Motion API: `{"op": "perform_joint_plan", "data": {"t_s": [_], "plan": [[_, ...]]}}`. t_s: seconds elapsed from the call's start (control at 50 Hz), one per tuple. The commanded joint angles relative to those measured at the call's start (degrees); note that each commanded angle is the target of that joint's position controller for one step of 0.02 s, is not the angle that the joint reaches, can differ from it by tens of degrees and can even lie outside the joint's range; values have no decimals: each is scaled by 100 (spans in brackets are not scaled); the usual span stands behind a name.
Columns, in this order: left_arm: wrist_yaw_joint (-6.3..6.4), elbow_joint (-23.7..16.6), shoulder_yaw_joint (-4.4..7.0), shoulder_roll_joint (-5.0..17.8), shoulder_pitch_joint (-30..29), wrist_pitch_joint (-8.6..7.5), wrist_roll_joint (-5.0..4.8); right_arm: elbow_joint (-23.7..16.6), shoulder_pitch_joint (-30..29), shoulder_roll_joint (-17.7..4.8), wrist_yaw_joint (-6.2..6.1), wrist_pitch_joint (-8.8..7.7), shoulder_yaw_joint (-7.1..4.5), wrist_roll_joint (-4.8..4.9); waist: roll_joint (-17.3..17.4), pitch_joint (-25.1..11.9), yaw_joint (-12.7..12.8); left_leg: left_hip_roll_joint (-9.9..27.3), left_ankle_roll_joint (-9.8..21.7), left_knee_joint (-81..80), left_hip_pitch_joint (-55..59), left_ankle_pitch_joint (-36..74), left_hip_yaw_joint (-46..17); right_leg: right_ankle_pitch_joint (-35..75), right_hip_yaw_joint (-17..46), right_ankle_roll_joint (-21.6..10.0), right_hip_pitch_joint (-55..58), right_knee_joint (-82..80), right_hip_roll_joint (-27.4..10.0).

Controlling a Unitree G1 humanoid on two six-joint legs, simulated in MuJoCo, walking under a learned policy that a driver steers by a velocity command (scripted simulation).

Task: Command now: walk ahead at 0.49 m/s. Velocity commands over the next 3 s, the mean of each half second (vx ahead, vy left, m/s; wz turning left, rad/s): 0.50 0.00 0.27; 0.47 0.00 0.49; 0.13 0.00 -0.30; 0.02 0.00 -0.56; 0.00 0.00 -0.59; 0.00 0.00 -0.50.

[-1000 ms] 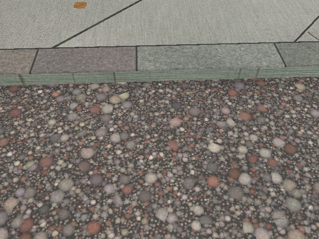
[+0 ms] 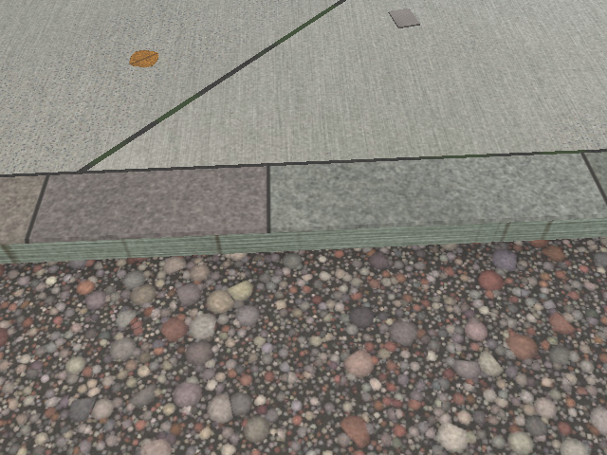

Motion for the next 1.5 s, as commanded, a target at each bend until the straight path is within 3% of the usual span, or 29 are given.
{"op": "perform_joint_plan", "data": {"t_s": [0.02, 0.16, 0.26, 0.32, 0.36, 0.38, 0.4, 0.42, 0.44, 0.48, 0.56, 0.74, 0.82, 0.86, 0.88, 0.9, 0.92, 0.94, 1.0, 1.06, 1.12, 1.24, 1.26, 1.28, 1.3, 1.32, 1.34, 1.38, 1.5], "plan": [[80, -230, 78, 646, -103, -116, 18, -227, 396, -242, -52, 104, -86, -51, -585, -196, -282, 403, -97, -456, -431, 482, -138, 277, 1405, -1013, 104, -1579, -1534], [281, -133, 125, 906, 525, -65, -37, -640, -983, -169, 95, 68, -8, -53, -509, 57, 110, 142, -244, -2875, -776, 2412, 201, 647, 540, -703, 727, -1722, -1398], [304, 30, 173, 951, 915, 38, -64, -995, -1645, -212, 294, 80, 50, 6, -461, 293, 291, -34, 13, -3493, -1119, 1978, 181, 822, 202, -552, 1868, -1401, -1821], [341, -89, 241, 1136, 673, 144, -90, -1114, -1415, -419, 409, 76, -20, -19, -622, 58, 27, -342, 284, -3571, -510, 1174, 510, 2588, -67, -358, 2206, -621, -1936], [389, -232, 229, 1135, 487, 247, -69, -792, -19, -860, 400, 105, -290, -30, -539, -781, -693, -898, 545, -3761, 1415, 1130, 846, 4065, -474, -80, 1833, 1354, -1590], [418, -407, 147, 995, 611, 239, 34, -643, 916, -1400, 314, 132, -480, -36, 199, -1429, -961, -68, 930, -3767, 3166, 1189, -577, 2615, -597, 169, 422, 3275, -1334], [295, -638, -133, 118, 1139, 38, 136, -648, 1012, -1829, 327, 110, -528, -16, 1577, -2020, -372, 1208, 2021, -4610, 5070, 82, -3865, -2169, -12, 515, -2117, 5180, -24], [210, -680, -32, 684, 595, -210, -113, -674, 1213, -1307, 319, 92, -380, -52, 1025, -2241, -730, 1256, 1915, -5249, 5379, -415, -4456, -2411, 1002, 356, -2878, 5773, -131], [167, -830, 26, 925, 92, -347, -277, -717, 932, -1030, 286, 58, -317, -84, 774, -1507, -761, 1084, 1627, -5235, 4907, 39, -3634, -1915, 1019, 197, -3344, 5747, -422], [242, -857, 72, 950, -224, -380, -81, -979, 114, -754, 275, 31, -218, -132, -199, -859, -348, 691, 1379, -5321, 3199, 1362, -2435, -1151, 978, 178, -2678, 4862, -863], [306, -1010, 115, 773, -213, -88, 46, -1106, -5, -814, 183, 9, -200, -100, -68, -528, 24, 380, 1383, -5722, 1976, 2180, -1698, -814, 896, 451, -2000, 3660, -974], [221, -1664, 35, 631, -1845, -140, -44, -980, 753, -978, 25, 116, -259, -22, 299, -171, -545, -19, 834, -5491, 1859, 1468, -1450, 1412, 792, 595, -1501, 683, -363], [128, -1767, 91, 892, -1787, -270, -68, -1019, 795, -968, -40, 217, -269, -41, 438, -251, -426, 209, 765, -4769, 2573, 1704, -2057, 619, 894, 441, -1272, 263, -286], [167, -1553, 208, 1133, -893, -338, -18, -1174, 578, -827, -32, 241, -214, -68, 533, -718, 46, -126, 555, -3955, 2404, 2475, -1977, 587, 780, 166, 98, 11, -316], [218, -1447, 290, 1408, 38, -353, 90, -1347, 393, -574, 3, 216, -107, -130, 277, -1493, 503, -431, 346, -2602, 1682, 2141, -1632, 607, 1415, -213, 1639, 315, -1100], [255, -1297, 429, 1935, 788, -272, 210, -1436, 1191, -204, 8, 139, 14, -48, -1313, -2364, 301, -1262, -156, -660, -259, -21, -845, 821, 3613, -1211, 3806, 300, -2458], [203, -1182, 358, 1546, 847, -224, 54, -1349, 1430, -544, -9, 114, -1, 3, -1812, -2405, 249, -1142, -269, 302, -1077, -1771, -885, 623, 4795, -1480, 3898, -110, -2826], [177, -1285, 225, 1091, 522, -205, 1, -1284, 1073, -937, -15, 132, -90, 3, -1133, -1603, 312, -941, -333, 681, -1244, -1496, -1030, 1035, 4035, -1261, 3122, -130, -2546], [96, -1343, -1, 647, -296, -107, 58, -1529, 279, -805, -33, 207, -102, -258, -448, -673, -93, -379, -456, -177, -560, -962, -438, 3500, 2230, -968, 1062, -215, -1786], [121, -1219, 46, 910, -416, -37, 50, -1624, 264, -298, -43, 230, 59, -231, -815, -801, -297, -437, -584, -1807, 379, -592, -69, 4465, 1674, -958, 398, -345, -1392], [208, -1217, 227, 1421, -336, 125, -48, -1654, 9, -464, -90, 296, 52, -170, -934, -1100, -233, -718, -627, -2673, 980, 364, 53, 4038, 1620, -886, 346, -364, -1329], [331, -1306, 212, 1226, -317, 367, -215, -1837, -454, -662, -107, 396, -38, -145, -968, -770, -302, -828, -383, -4360, 1697, 1188, -88, 1298, 2204, -439, 47, 11, -1087], [348, -1338, 168, 1064, -242, 382, -202, -1850, -365, -817, -124, 372, -93, -189, -858, -779, -330, -524, -216, -4750, 2176, 1615, -239, 730, 2211, -197, -211, 290, -881], [337, -1443, 70, 738, -139, 373, -96, -1893, -112, -1182, -185, 387, -179, -311, -136, -1080, -310, 537, 188, -4687, 2951, 2642, -1006, -565, 1879, 107, -819, 1241, -543], [315, -1481, 5, 492, 463, 335, -66, -1954, -138, -1420, -206, 486, -232, -366, 1156, -1269, -26, 1717, 1034, -4669, 3435, 3890, -2069, -2923, 1041, 418, -1796, 2371, 162], [314, -1500, 122, 970, 372, 345, -102, -1910, -10, -1210, -165, 505, -216, -360, 1171, -1308, -223, 2011, 1502, -4882, 3202, 3662, -2479, -3201, 849, 633, -2146, 3609, -81], [331, -1454, 234, 1257, 325, 419, -138, -1958, -188, -958, -141, 467, -146, -336, 693, -1093, -179, 1651, 1342, -4922, 2955, 3234, -2055, -2829, 954, 715, -2222, 4214, -268], [412, -1358, 289, 1220, 408, 653, -118, -2032, -767, -757, -115, 433, -85, -259, 525, -768, 14, 1128, 949, -5009, 2393, 2678, -1181, -2170, 920, 906, -2179, 4559, -451], [282, -1881, 121, 722, -160, 740, -102, -1879, -769, -973, -197, 500, -180, -276, 677, -787, -124, 925, 982, -5111, 2080, 2810, -93, -1307, 480, 985, -1474, 3184, -574]]}}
